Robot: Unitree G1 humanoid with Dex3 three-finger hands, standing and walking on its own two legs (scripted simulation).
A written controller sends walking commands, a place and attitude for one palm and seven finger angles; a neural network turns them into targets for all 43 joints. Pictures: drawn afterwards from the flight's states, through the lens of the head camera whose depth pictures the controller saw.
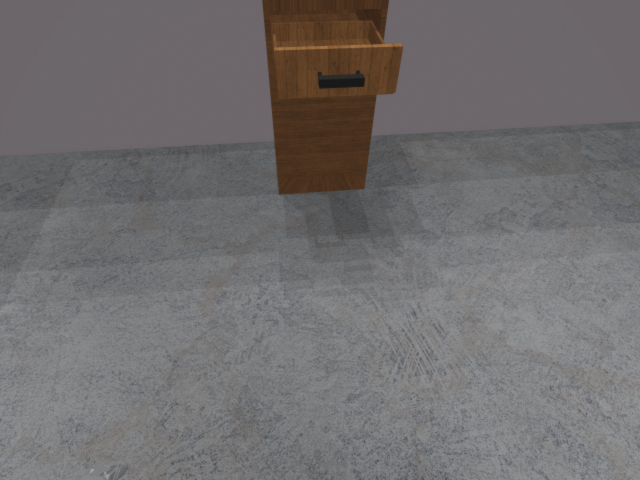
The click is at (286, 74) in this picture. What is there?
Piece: drawer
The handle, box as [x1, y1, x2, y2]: [318, 70, 364, 88]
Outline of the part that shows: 364,77 363,74 361,74 358,70 356,70 355,74 322,75 320,72 318,72 318,84 319,88 363,86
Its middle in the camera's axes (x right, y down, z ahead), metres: +0.05 -0.47 +1.12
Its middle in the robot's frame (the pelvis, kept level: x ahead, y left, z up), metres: +1.15 +0.00 -0.04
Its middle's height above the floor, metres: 0.72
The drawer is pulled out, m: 0.30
